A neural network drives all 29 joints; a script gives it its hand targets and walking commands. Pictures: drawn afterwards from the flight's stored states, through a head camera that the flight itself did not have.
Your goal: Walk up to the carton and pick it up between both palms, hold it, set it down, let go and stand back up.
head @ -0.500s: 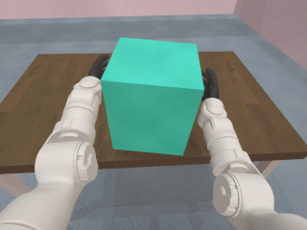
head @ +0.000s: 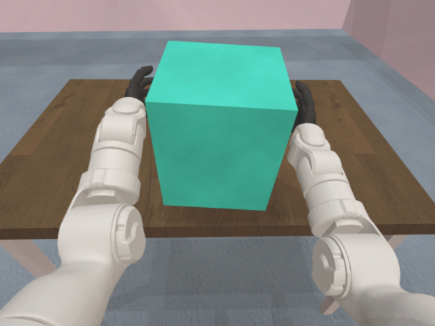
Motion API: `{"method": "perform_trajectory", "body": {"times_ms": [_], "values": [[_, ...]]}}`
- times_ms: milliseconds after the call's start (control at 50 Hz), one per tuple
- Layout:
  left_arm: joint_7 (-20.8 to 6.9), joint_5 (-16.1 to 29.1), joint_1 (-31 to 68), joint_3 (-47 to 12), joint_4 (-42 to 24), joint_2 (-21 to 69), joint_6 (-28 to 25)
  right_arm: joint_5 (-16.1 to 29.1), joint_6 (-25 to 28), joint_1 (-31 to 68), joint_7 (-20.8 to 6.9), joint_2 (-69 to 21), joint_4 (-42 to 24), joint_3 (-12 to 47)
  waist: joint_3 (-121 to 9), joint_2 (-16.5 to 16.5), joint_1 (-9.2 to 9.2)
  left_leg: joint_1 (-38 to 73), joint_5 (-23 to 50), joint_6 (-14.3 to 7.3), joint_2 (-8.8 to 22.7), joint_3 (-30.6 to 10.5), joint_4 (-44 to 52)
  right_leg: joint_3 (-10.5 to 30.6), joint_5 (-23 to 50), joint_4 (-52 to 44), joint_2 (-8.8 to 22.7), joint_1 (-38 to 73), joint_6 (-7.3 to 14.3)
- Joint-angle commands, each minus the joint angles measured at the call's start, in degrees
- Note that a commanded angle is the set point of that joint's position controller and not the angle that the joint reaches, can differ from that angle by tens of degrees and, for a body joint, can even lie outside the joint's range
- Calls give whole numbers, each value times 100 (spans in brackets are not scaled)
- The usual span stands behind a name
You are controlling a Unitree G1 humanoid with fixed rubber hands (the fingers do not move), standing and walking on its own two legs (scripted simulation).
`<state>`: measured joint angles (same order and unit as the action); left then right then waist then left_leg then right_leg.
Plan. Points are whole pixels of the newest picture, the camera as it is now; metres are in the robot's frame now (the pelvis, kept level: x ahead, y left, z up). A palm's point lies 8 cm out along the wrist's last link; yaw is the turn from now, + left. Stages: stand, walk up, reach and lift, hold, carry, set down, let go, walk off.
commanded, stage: reach and lift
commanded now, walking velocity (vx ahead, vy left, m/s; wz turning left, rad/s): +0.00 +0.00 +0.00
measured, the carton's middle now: (219, 129) +0.44 -0.01 +0.16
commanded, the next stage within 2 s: hold in 1.82 s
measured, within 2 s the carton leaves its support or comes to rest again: neither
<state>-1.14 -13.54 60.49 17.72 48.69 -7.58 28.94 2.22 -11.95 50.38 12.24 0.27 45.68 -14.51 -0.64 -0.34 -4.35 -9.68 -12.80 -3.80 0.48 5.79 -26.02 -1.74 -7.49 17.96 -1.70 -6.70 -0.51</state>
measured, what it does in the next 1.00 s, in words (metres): stands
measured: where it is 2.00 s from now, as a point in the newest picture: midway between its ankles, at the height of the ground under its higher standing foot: outside the picture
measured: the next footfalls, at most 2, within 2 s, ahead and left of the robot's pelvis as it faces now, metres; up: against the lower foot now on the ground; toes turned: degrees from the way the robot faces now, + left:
none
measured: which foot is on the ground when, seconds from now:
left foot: down 0.00-1.00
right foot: down 0.00-1.00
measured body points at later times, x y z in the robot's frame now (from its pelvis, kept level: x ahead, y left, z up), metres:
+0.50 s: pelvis -0.01 -0.01 +0.00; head -0.06 +0.01 +0.45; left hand +0.42 +0.14 +0.26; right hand +0.41 -0.16 +0.24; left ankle +0.02 +0.07 -0.74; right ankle +0.03 -0.13 -0.74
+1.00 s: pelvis -0.01 -0.01 +0.00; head -0.07 +0.01 +0.45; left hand +0.40 +0.14 +0.28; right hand +0.40 -0.16 +0.27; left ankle +0.02 +0.07 -0.74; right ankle +0.03 -0.13 -0.74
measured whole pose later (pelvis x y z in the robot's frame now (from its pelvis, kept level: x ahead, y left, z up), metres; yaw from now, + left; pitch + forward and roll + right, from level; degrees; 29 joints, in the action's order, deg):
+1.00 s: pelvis -0.01 -0.01 +0.00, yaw +1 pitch -5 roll -2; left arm 2.2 -14.8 60.4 17.7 36.0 -5.0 43.6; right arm 8.6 -21.8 60.0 8.6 6.9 49.5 -11.3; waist -4.4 -0.3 -3.9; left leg -9.7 -11.8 -3.3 0.5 4.6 -25.9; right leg -2.9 -7.0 18.0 -1.8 -6.4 0.2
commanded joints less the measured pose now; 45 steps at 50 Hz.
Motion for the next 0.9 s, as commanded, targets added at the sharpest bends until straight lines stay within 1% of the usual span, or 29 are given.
{"method": "perform_trajectory", "body": {"times_ms": [0, 20, 40, 60, 80, 140, 160, 180, 200, 240, 280, 320, 360, 380, 420, 460, 480, 520, 560, 600, 640, 660, 700, 740, 760, 800, 840, 860, 880], "values": [[-552, 518, 3011, -1313, -1416, 3664, -101, 968, 51, 4800, -941, -2846, -1419, 2328, -2977, -126, -52, 1769, 2370, 583, 80, -749, 531, -347, 782, -258, -194, 873, -66], [-531, 528, 3016, -1312, -1289, 3657, -45, 999, 41, 4925, -959, -2820, -1443, 2372, -2991, -145, 52, 1762, 2312, 560, 69, -729, 529, -306, 699, -292, -173, 759, -49], [-555, 414, 2777, -1145, -972, 3582, -11, 915, 34, 4889, -952, -2755, -1359, 2271, -2671, -56, 42, 1651, 2198, 528, 62, -704, 556, -296, 672, -330, -181, 733, -56], [-561, 420, 2797, -1096, -1047, 3550, 35, 959, 1, 4981, -977, -2757, -1513, 2406, -2802, 103, 114, 1607, 2198, 468, 48, -670, 555, -319, 716, -304, -197, 852, -57], [-520, 457, 2891, -1186, -1245, 3626, 71, 1010, -34, 5030, -980, -2803, -1556, 2387, -2910, 105, 111, 1585, 2061, 471, 45, -708, 582, -274, 695, -304, -174, 862, -77], [-507, 368, 3021, -1025, -1000, 3633, 183, 943, -136, 5159, -1019, -2707, -1184, 2167, -2450, 64, 53, 1287, 1436, 383, 59, -707, 750, -262, 319, -323, -191, 733, -57], [-471, 393, 3049, -1177, -1299, 3709, 186, 989, -119, 5016, -1025, -2655, -1121, 2144, -2530, -162, -52, 1316, 1525, 452, 93, -768, 775, -318, 432, -244, -229, 749, -38], [-465, 402, 3057, -1210, -1462, 3705, 229, 1009, -138, 5041, -1035, -2702, -1144, 2192, -2644, -148, 24, 1430, 1676, 454, 120, -783, 724, -270, 453, -261, -195, 736, -51], [-407, 543, 3142, -1402, -1670, 3816, 266, 1127, -163, 5080, -1057, -2637, -1206, 2255, -2873, -189, -48, 1553, 1785, 508, 159, -821, 716, -282, 518, -242, -259, 677, -52], [-395, 370, 3209, -1118, -1518, 3578, 307, 1025, -319, 4760, -1106, -2629, -534, 2135, -2442, -136, 13, 1365, 1569, 491, 145, -824, 796, -257, 329, -297, -204, 645, -62], [-456, 149, 2961, -815, -982, 3410, 462, 977, -377, 4835, -1122, -2547, -303, 1998, -1973, 17, 110, 991, 893, 342, 142, -789, 973, -233, 15, -323, -181, 642, -61], [-419, 221, 2809, -1003, -1235, 3597, 566, 1086, -356, 4968, -1148, -2446, -663, 2046, -2172, -58, 54, 1053, 1067, 372, 216, -872, 1004, -239, 259, -242, -237, 760, -72], [-346, 332, 3152, -1135, -1752, 3633, 574, 1321, -377, 5317, -1150, -2708, -939, 2313, -2751, -23, 191, 1342, 1668, 402, 98, -794, 760, -207, 465, -241, -224, 860, -79], [-323, 358, 3161, -1051, -1859, 3533, 584, 1323, -461, 5039, -1169, -2727, -762, 2382, -2712, 68, 196, 1347, 1545, 379, 43, -727, 763, -196, 454, -311, -233, 850, -72], [-276, 513, 3390, -1331, -2119, 3668, 613, 1362, -456, 5253, -1190, -2646, -955, 2337, -2872, -109, 75, 1376, 1769, 436, 159, -872, 771, -265, 566, -181, -299, 783, -62], [-269, 657, 3314, -1531, -2207, 3871, 715, 1440, -435, 5453, -1171, -2657, -1297, 2403, -3186, -93, 49, 1589, 2139, 495, 150, -846, 635, -205, 786, -218, -308, 804, -24], [-257, 601, 3197, -1481, -2095, 3830, 754, 1477, -492, 5318, -1153, -2636, -1127, 2413, -3056, -61, 109, 1593, 2233, 489, 140, -815, 629, -181, 820, -246, -293, 771, -30], [-296, 425, 2921, -1253, -1843, 3695, 875, 1531, -554, 5389, -1126, -2665, -1195, 2461, -2954, 90, 199, 1442, 2015, 386, 31, -732, 629, -125, 820, -301, -251, 891, -36], [-308, 329, 2972, -1116, -1681, 3661, 943, 1536, -646, 5460, -1137, -2506, -946, 2347, -2567, 118, 186, 1200, 1423, 313, 98, -791, 829, -132, 476, -303, -284, 864, -36], [-328, 326, 2989, -1166, -1582, 3690, 996, 1498, -707, 5306, -1131, -2380, -788, 2203, -2300, 17, 27, 1039, 1290, 352, 151, -867, 906, -115, 443, -285, -308, 877, -15], [-352, 215, 3104, -977, -1543, 3586, 1026, 1518, -804, 5250, -1183, -2319, -448, 2041, -1925, 82, 126, 706, 689, 270, 202, -875, 1100, -88, 264, -284, -284, 866, -61], [-352, 222, 3309, -934, -1720, 3516, 997, 1487, -827, 5290, -1192, -2428, -433, 2097, -2103, 53, 168, 725, 689, 255, 158, -829, 1105, -98, 182, -245, -273, 856, -33], [-314, 462, 3552, -1291, -1967, 3692, 1015, 1519, -790, 5570, -1236, -2364, -695, 2008, -2364, -84, 14, 736, 775, 373, 238, -938, 1101, -143, 236, -188, -303, 811, -14], [-288, 452, 3626, -1113, -1887, 3549, 986, 1522, -862, 5480, -1257, -2497, -415, 2057, -2359, 58, 159, 721, 699, 307, 162, -871, 1068, -90, 163, -244, -282, 798, -25], [-245, 582, 3799, -1369, -2253, 3703, 966, 1618, -769, 5734, -1301, -2496, -819, 2151, -2838, -75, 127, 902, 1004, 373, 270, -999, 1049, -125, 362, -148, -334, 858, -37], [-207, 718, 3709, -1570, -2378, 3819, 1005, 1695, -805, 5648, -1289, -2483, -858, 2216, -2894, -148, 67, 1144, 1600, 506, 270, -1019, 872, -84, 546, -154, -346, 728, 8], [-223, 585, 3651, -1353, -2110, 3677, 1078, 1652, -897, 5508, -1265, -2489, -487, 2203, -2653, -136, 167, 1103, 1469, 476, 187, -892, 880, -43, 507, -256, -295, 737, 7], [-242, 606, 3636, -1389, -2100, 3739, 1096, 1635, -918, 5461, -1251, -2468, -525, 2119, -2619, -160, 65, 1037, 1380, 481, 195, -908, 909, -48, 510, -254, -283, 722, 32], [-265, 522, 3670, -1262, -1972, 3589, 1122, 1578, -962, 5370, -1259, -2446, -280, 2039, -2319, -88, 78, 821, 1096, 439, 157, -893, 990, -38, 352, -279, -271, 782, 17]]}}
